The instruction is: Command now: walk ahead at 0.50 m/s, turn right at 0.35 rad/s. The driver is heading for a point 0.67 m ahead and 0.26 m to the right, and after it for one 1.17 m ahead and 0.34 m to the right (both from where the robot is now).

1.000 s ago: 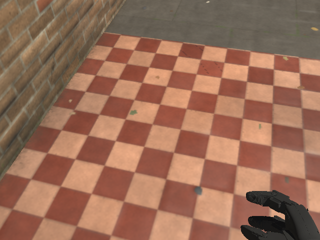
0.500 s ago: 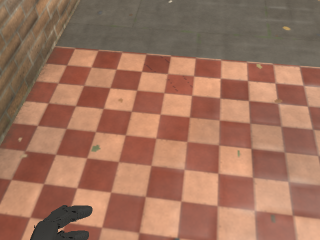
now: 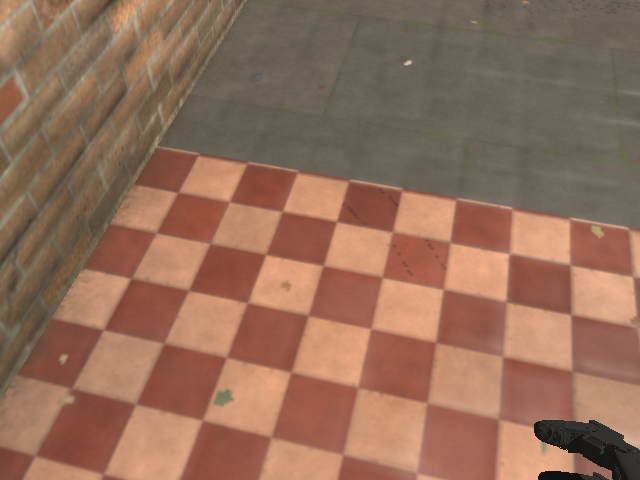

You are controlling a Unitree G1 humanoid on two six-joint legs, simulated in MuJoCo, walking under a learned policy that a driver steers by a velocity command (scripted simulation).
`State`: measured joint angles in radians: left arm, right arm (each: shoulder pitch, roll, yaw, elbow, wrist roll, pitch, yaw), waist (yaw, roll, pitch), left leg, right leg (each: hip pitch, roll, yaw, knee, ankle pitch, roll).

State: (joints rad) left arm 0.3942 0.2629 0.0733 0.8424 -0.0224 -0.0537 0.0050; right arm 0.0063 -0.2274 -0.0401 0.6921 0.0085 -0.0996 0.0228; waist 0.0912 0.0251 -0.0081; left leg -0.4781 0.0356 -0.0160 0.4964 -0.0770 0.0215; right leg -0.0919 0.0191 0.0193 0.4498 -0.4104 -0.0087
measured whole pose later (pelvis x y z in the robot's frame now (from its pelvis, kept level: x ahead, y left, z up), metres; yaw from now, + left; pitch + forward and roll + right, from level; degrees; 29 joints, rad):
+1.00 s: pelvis +0.51 -0.13 +0.00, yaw -34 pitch +3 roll +0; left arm 0.39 0.28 0.09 0.72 -0.02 -0.03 0.02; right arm -0.01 -0.26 -0.05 0.68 0.00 -0.12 0.02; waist 0.09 0.03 -0.01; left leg -0.46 -0.02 -0.06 0.46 -0.05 0.00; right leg -0.10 0.11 0.23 0.53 -0.45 -0.06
